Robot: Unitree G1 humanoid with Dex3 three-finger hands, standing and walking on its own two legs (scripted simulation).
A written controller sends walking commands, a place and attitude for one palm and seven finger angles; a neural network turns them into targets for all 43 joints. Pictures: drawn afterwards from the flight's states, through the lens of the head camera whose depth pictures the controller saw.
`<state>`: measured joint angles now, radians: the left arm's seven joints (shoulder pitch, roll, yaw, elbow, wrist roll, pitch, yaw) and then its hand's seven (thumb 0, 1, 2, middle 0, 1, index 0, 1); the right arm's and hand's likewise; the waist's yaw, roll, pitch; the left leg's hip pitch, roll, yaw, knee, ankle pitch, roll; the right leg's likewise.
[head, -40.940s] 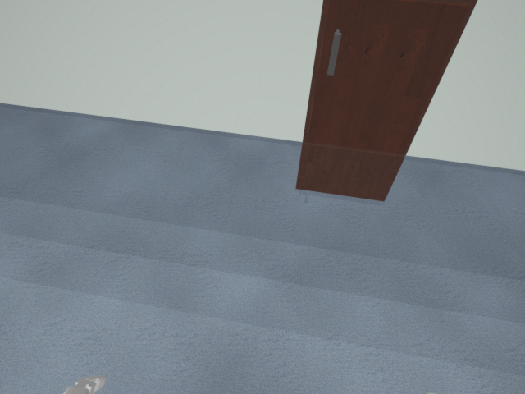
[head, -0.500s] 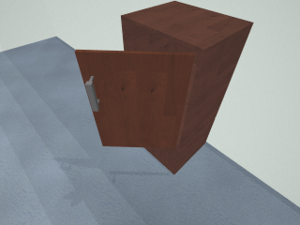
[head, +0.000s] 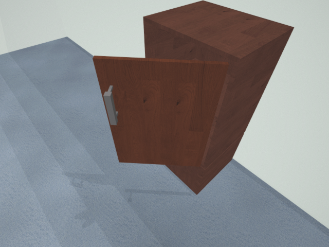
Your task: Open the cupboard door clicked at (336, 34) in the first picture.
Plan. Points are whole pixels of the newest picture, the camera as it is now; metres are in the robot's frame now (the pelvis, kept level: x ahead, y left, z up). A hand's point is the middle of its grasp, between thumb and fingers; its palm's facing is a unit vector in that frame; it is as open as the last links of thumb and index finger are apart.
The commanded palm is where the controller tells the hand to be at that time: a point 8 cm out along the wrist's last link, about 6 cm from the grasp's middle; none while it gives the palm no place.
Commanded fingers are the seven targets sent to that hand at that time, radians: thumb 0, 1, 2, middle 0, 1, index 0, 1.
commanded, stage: look again from close up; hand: left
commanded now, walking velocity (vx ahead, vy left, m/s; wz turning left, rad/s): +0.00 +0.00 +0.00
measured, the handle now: (112, 105) +0.58 +0.23 +0.00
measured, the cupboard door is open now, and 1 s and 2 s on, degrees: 44 44 44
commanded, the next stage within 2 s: raise the hand with hooked fingers in 0.10 s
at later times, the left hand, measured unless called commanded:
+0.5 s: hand (99, 184) +0.26 +0.18 +0.01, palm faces +0.09 -0.99 -0.04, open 8.0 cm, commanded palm +0.15 +0.25 -0.06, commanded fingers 0.00 0.53 0.74 -0.23 -0.54 -0.23 -0.54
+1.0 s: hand (88, 197) +0.25 +0.22 -0.03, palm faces -0.09 -1.00 -0.04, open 10.9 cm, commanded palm +0.19 +0.28 -0.03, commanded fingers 0.00 -0.06 0.49 -0.27 -0.92 -0.27 -0.92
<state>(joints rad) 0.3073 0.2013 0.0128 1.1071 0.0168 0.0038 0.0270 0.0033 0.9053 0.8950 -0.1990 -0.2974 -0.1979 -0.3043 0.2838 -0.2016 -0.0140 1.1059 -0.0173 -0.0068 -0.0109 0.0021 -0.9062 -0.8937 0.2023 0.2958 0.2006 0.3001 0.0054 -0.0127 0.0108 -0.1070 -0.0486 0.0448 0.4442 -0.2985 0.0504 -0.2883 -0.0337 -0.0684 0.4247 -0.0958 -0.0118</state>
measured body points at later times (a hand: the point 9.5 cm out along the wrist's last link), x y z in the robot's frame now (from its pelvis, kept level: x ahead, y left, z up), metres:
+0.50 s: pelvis +0.04 -0.01 -0.03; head +0.06 +0.00 +0.42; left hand +0.25 +0.24 +0.02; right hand +0.23 -0.25 -0.10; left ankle -0.03 +0.09 -0.74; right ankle +0.09 -0.11 -0.74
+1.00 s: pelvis +0.01 -0.02 -0.08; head +0.10 -0.01 +0.36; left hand +0.25 +0.27 -0.03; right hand +0.19 -0.23 -0.17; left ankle -0.03 +0.09 -0.74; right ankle +0.09 -0.11 -0.74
